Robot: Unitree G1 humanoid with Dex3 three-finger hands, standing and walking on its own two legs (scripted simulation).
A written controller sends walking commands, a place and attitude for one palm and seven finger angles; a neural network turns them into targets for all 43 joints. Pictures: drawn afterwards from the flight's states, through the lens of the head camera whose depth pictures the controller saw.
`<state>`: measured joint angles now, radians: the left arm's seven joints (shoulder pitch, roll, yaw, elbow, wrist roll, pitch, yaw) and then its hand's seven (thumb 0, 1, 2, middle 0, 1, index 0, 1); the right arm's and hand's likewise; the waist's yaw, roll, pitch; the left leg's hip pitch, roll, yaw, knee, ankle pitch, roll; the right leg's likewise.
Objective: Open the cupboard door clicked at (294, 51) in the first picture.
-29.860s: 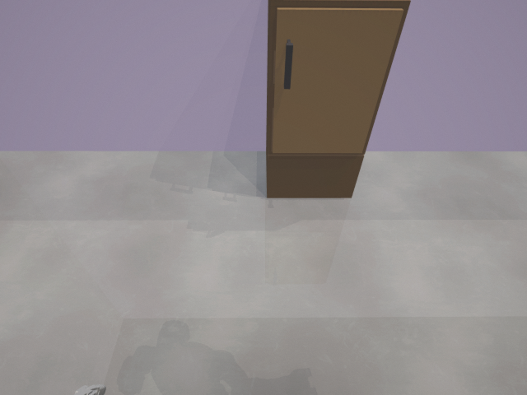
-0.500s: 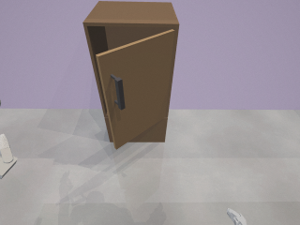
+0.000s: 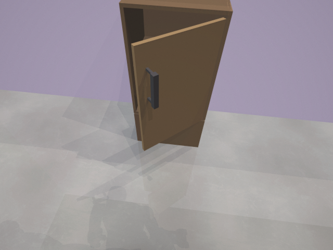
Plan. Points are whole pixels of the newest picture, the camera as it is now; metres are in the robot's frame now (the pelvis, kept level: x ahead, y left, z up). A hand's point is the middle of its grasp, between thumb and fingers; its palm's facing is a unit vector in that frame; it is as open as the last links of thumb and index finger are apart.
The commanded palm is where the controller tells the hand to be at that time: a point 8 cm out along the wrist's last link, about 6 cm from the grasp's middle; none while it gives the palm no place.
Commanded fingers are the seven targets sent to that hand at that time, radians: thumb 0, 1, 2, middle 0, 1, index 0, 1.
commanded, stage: let the arm hang, fingers relaxed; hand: left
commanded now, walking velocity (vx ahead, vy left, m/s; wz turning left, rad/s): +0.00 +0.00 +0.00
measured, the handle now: (151, 88) +0.66 +0.10 -0.01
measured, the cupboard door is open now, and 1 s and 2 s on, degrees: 41 41 41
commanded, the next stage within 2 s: look to check the result in 0.76 s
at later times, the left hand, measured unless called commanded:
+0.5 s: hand out of the picture -0.02 +0.20 -0.16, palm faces +0.03 -0.98 -0.20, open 7.4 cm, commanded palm none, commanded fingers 0.00 0.90 0.90 -0.20 -0.30 -0.20 -0.30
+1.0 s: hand out of the picture -0.02 +0.20 -0.16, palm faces +0.02 -0.98 -0.21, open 7.4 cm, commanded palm none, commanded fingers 0.00 0.90 0.90 -0.20 -0.30 -0.20 -0.30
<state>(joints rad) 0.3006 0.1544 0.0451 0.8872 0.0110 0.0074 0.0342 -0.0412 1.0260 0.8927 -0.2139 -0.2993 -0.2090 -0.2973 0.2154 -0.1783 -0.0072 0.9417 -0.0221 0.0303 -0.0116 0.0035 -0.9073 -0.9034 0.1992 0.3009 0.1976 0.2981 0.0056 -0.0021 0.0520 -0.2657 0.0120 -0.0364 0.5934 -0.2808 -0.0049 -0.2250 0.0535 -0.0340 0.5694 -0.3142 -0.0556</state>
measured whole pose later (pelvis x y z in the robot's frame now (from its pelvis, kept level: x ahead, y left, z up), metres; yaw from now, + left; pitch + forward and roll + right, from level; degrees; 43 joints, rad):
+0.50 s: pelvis -0.02 +0.02 +0.01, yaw -1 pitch -2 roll +0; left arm 0.27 0.16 0.01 1.14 0.01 0.00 0.03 0.00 0.91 0.89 -0.20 -0.30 -0.20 -0.30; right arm 0.29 -0.14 0.00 1.15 -0.02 0.02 -0.03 0.00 -0.91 -0.90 0.20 0.30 0.20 0.30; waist 0.00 0.01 0.03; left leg -0.19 -0.03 0.00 0.39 -0.17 0.02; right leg -0.18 0.01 0.00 0.41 -0.20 -0.01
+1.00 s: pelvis -0.02 +0.02 +0.01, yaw -1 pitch -2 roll +0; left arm 0.27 0.16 0.02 1.15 0.01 -0.01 0.03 0.01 0.91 0.89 -0.20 -0.30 -0.20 -0.30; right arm 0.27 -0.15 -0.02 1.15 -0.02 0.00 -0.03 0.00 -0.91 -0.90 0.20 0.30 0.20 0.30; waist 0.00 0.00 0.05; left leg -0.19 -0.03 0.00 0.39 -0.17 0.02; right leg -0.18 0.01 0.01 0.42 -0.21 -0.01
